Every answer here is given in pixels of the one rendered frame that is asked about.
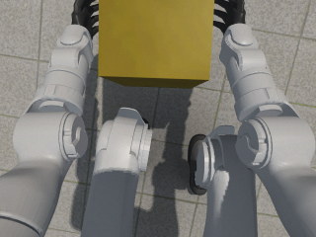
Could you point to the right robot upper arm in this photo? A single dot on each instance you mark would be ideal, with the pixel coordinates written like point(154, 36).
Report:
point(280, 150)

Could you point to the left robot forearm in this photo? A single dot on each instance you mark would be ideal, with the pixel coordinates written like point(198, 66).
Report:
point(66, 75)

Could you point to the left robot hand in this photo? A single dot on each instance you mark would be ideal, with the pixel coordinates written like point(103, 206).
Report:
point(81, 15)

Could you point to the right robot forearm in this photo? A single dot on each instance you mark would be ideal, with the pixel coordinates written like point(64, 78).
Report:
point(250, 78)

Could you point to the robot thigh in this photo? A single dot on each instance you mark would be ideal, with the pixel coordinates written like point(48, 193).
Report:
point(231, 209)
point(110, 205)

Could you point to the left robot thigh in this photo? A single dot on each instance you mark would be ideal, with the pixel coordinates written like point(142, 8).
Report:
point(110, 205)

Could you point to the right robot hand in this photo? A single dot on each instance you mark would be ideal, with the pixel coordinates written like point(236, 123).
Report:
point(235, 13)

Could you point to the right robot thigh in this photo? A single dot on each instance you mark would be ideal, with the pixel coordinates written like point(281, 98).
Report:
point(231, 209)

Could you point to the carton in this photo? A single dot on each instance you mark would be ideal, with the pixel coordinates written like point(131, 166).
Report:
point(155, 43)

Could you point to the left robot upper arm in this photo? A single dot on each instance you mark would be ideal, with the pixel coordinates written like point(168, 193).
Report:
point(46, 143)

